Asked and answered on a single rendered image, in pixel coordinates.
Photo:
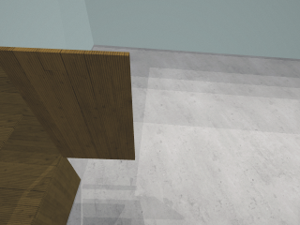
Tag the cupboard door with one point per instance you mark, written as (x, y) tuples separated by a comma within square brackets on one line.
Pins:
[(82, 98)]

